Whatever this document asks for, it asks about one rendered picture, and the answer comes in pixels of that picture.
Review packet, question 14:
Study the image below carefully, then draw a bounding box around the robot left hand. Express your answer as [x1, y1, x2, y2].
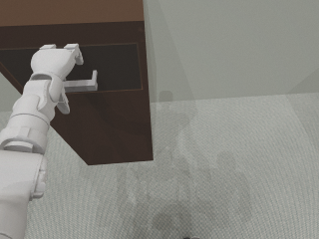
[31, 44, 84, 115]

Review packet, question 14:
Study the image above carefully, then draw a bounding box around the robot left forearm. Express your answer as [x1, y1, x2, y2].
[0, 71, 63, 155]

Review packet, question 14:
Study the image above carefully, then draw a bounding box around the left robot upper arm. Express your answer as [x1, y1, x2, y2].
[0, 149, 49, 239]

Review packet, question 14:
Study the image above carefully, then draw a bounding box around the cabinet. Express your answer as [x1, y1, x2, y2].
[0, 0, 154, 165]

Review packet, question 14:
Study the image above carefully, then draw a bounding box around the drawer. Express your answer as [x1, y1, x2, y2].
[0, 42, 142, 94]

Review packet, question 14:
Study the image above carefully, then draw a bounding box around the handle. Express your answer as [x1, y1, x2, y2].
[62, 70, 98, 93]

